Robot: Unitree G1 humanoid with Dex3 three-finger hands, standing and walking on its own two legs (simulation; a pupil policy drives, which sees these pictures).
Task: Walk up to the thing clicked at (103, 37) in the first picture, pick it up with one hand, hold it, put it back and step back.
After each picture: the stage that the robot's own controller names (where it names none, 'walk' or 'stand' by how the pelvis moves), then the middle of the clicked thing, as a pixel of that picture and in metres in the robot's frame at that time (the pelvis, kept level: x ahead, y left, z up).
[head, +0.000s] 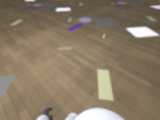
stand; (104, 36) +2.25 -0.41 -0.72
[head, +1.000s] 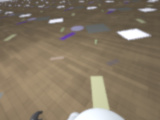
walk; (96, 41) +2.17 +0.01 -0.69
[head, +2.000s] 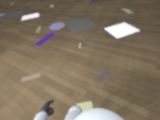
walk; (80, 45) +1.54 +0.31 -0.71
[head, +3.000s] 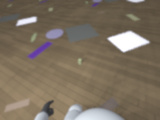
walk; (80, 61) +1.07 +0.25 -0.72
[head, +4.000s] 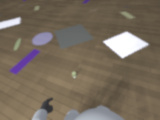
walk; (74, 74) +0.70 +0.27 -0.70
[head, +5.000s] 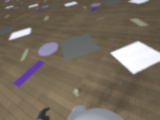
walk; (76, 92) +0.45 +0.28 -0.71
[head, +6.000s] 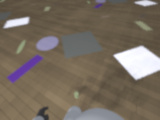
stand; (76, 95) +0.39 +0.18 -0.70
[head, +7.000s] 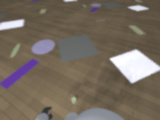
stand; (74, 100) +0.34 +0.18 -0.72
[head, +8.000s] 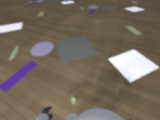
stand; (73, 101) +0.35 +0.19 -0.73
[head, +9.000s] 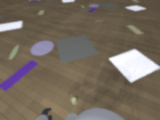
stand; (74, 101) +0.34 +0.18 -0.73
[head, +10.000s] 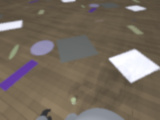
stand; (73, 101) +0.34 +0.18 -0.73
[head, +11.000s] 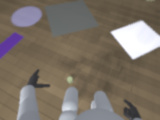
go down; (70, 79) +0.38 +0.19 -0.56
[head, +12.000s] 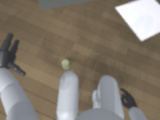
go down; (65, 64) +0.42 +0.22 -0.32
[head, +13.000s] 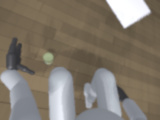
close in; (48, 59) +0.40 +0.26 -0.24
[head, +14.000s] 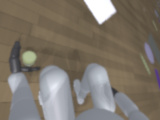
close; (29, 59) +0.39 +0.27 -0.21
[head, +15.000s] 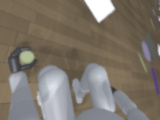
close; (26, 59) +0.39 +0.28 -0.22
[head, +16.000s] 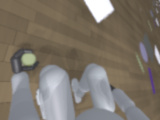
lift; (28, 60) +0.37 +0.27 -0.23
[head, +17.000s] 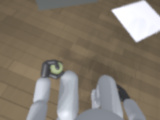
lift; (57, 70) +0.31 +0.24 -0.07
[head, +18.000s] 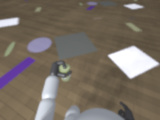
hold; (65, 72) +0.33 +0.18 +0.05
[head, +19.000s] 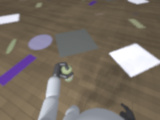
hold; (67, 73) +0.34 +0.17 +0.01
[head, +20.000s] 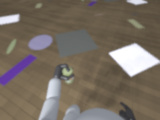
hold; (68, 75) +0.33 +0.16 +0.00
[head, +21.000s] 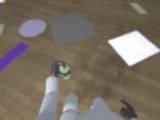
crouch; (65, 72) +0.35 +0.18 -0.05
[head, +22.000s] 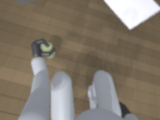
lower; (48, 50) +0.47 +0.25 -0.09
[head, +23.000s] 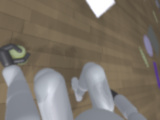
lower; (19, 55) +0.42 +0.29 -0.22
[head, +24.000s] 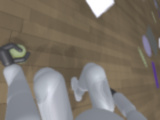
lower; (19, 54) +0.42 +0.29 -0.22
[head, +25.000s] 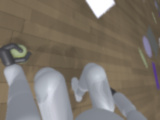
lower; (20, 54) +0.41 +0.29 -0.22
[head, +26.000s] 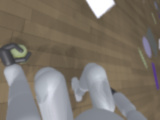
lower; (20, 54) +0.41 +0.30 -0.22
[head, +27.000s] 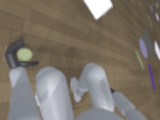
open; (24, 57) +0.40 +0.28 -0.23
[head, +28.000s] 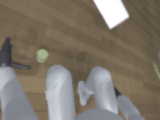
stand; (42, 56) +0.40 +0.26 -0.24
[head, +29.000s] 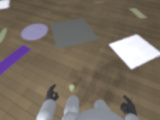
stand; (72, 88) +0.38 +0.17 -0.60
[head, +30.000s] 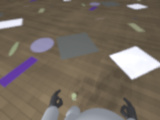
stand; (74, 97) +0.38 +0.18 -0.66
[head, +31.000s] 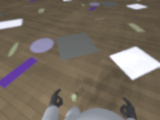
stand; (74, 97) +0.37 +0.17 -0.67
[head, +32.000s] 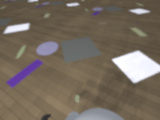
stand; (77, 98) +0.40 +0.16 -0.72
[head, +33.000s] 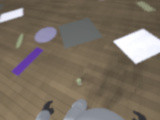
walk; (79, 81) +0.47 +0.20 -0.71
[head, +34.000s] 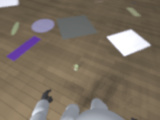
walk; (76, 67) +0.73 +0.15 -0.70
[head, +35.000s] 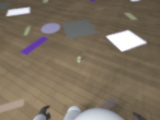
stand; (79, 59) +1.03 +0.20 -0.70
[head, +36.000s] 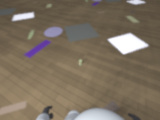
stand; (80, 62) +1.02 +0.19 -0.72
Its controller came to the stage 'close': yes
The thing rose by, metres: 0.71
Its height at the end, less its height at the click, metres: +0.00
